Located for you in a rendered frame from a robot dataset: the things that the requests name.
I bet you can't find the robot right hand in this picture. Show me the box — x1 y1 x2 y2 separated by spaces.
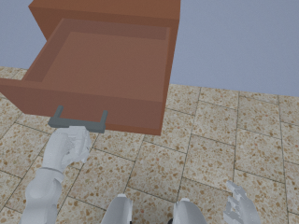
222 180 262 224

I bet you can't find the cabinet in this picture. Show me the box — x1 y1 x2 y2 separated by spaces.
28 0 181 136

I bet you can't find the robot left hand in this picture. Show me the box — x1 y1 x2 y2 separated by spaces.
42 126 92 172

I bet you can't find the robot thigh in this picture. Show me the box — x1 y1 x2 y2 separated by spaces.
100 196 133 224
173 201 207 224

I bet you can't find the right robot thigh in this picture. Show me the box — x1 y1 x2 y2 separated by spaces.
173 201 207 224

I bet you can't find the drawer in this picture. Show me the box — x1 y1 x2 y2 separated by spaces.
0 18 170 130

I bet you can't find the left robot thigh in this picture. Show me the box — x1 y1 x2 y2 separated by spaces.
100 196 133 224

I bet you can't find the left robot forearm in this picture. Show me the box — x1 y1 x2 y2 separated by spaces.
19 167 64 224

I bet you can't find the handle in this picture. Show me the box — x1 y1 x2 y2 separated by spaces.
48 105 108 133

